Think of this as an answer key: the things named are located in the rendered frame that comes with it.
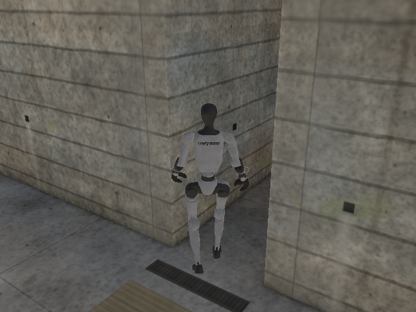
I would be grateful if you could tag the right robot hand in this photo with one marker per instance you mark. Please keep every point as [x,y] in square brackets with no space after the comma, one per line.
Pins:
[239,182]

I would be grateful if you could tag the left robot upper arm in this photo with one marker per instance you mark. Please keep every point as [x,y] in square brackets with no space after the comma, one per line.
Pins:
[184,148]

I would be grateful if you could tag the robot right forearm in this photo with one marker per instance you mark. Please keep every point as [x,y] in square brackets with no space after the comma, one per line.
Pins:
[240,171]

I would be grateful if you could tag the robot right thigh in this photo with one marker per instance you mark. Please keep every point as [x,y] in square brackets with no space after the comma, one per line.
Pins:
[222,192]

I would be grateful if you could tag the left robot foot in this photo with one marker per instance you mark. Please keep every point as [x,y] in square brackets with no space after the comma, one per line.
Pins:
[198,268]

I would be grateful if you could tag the right robot upper arm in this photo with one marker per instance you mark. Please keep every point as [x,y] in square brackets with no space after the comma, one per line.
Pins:
[232,147]

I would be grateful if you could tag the left robot hand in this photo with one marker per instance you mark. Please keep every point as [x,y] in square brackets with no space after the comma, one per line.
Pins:
[178,180]

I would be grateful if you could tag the robot left forearm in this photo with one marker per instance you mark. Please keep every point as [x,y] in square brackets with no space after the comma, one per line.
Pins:
[177,169]

